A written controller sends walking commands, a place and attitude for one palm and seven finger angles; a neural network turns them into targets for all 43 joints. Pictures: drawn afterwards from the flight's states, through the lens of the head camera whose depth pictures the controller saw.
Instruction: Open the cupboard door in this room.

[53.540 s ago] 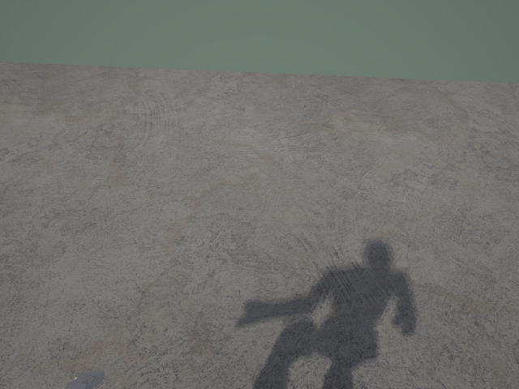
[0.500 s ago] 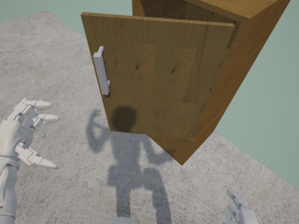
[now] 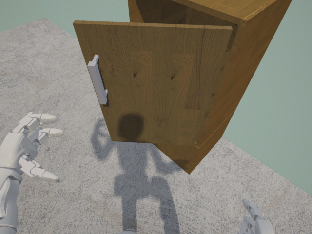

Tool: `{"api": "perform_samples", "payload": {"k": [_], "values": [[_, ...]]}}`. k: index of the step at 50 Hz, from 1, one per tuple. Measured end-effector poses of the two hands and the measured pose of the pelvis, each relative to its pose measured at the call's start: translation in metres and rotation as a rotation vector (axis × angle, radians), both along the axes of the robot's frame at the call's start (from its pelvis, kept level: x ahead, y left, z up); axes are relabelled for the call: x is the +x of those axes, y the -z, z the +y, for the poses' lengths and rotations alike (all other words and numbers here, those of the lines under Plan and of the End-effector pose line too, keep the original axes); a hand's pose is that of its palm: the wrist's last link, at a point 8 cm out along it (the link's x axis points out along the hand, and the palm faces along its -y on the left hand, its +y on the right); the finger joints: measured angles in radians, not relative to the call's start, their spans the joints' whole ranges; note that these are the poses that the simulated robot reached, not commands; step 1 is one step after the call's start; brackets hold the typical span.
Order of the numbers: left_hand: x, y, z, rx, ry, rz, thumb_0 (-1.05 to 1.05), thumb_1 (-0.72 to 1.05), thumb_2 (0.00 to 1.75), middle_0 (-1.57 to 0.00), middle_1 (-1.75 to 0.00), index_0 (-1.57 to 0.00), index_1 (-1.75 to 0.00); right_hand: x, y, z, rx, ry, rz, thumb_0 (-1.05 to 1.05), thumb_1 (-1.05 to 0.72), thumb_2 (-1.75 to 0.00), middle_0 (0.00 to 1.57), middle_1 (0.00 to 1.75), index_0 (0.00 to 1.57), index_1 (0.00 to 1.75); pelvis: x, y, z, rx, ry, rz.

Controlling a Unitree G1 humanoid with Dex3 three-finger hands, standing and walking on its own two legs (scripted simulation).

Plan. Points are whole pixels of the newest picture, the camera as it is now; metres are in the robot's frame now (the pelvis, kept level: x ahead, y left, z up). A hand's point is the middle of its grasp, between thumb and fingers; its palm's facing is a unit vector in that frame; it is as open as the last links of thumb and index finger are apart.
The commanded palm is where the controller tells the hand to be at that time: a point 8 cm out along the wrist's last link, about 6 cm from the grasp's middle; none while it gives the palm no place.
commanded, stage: move the hooked fingers beside the handle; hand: left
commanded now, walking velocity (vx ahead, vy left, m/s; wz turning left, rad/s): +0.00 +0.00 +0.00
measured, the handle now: (100, 80) +0.55 +0.22 +0.07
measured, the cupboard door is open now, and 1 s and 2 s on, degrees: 40 40 40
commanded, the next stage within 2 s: none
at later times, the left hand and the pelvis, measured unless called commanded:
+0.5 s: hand (59, 128) +0.35 +0.27 +0.09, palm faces +0.00 -1.00 -0.03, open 14.0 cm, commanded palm +0.32 +0.32 +0.08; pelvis -0.01 -0.01 +0.00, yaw +0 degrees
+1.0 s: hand (66, 110) +0.41 +0.27 +0.08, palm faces -0.01 -1.00 -0.03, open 14.0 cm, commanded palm +0.39 +0.32 +0.08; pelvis +0.00 +0.01 -0.01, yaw -2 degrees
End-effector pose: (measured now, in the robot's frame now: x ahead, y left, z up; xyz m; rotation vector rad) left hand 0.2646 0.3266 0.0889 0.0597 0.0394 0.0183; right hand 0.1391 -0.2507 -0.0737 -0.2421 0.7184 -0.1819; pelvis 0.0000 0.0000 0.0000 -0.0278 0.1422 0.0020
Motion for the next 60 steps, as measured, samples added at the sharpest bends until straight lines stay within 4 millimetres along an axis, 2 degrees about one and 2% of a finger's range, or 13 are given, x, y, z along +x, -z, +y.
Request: {"api": "perform_samples", "payload": {"k": [11,17,25,35,48,53,60], "values": [[0.002,0.003,-0.002,-0.012,-0.024,-0.020,-0.01,-0.50,0.30,-0.30,-1.20,-0.30,-1.20,0.001,0.003,-0.005,-0.010,-0.013,0.012,0.01,-0.90,-0.90,0.21,0.30,0.21,0.30,-0.003,0.002,-0.006,0.003,-0.005,0.001],[0.026,0.004,-0.004,-0.015,-0.006,-0.017,-0.01,-0.50,0.30,-0.30,-1.21,-0.30,-1.20,-0.010,0.008,-0.012,-0.031,0.002,0.058,0.01,-0.90,-0.90,0.21,0.30,0.21,0.30,-0.008,0.003,-0.007,0.001,-0.010,0.010],[0.060,0.001,-0.007,-0.027,0.016,-0.015,-0.01,-0.50,0.30,-0.30,-1.20,-0.30,-1.20,-0.036,0.013,-0.018,-0.032,0.062,0.126,0.01,-0.90,-0.90,0.21,0.30,0.21,0.30,-0.005,0.003,-0.005,0.003,0.009,0.030],[0.081,0.007,0.006,-0.019,-0.006,-0.016,-0.01,-0.50,0.30,-0.30,-1.20,-0.30,-1.20,-0.065,0.020,-0.020,-0.044,0.102,0.243,0.01,-0.90,-0.90,0.21,0.30,0.21,0.30,-0.002,0.005,0.001,-0.001,0.020,0.058],[0.121,0.012,0.003,-0.034,0.029,-0.014,-0.01,-0.50,0.30,-0.30,-1.20,-0.30,-1.20,-0.073,0.024,-0.009,-0.050,0.121,0.304,0.00,-0.90,-0.90,0.21,0.30,0.21,0.30,0.000,0.009,0.011,-0.012,0.023,0.095],[0.131,0.006,-0.001,-0.040,0.030,-0.041,-0.01,-0.50,0.30,-0.30,-1.20,-0.30,-1.20,-0.076,0.026,-0.004,-0.035,0.126,0.321,0.00,-0.90,-0.90,0.21,0.30,0.21,0.30,0.001,0.010,0.015,-0.013,0.027,0.101],[0.140,0.010,-0.001,-0.028,0.015,-0.005,-0.01,-0.50,0.30,-0.30,-1.20,-0.30,-1.20,-0.085,0.029,-0.001,-0.026,0.132,0.357,0.00,-0.90,-0.90,0.21,0.30,0.21,0.30,0.000,0.011,0.016,-0.014,0.028,0.111]]}}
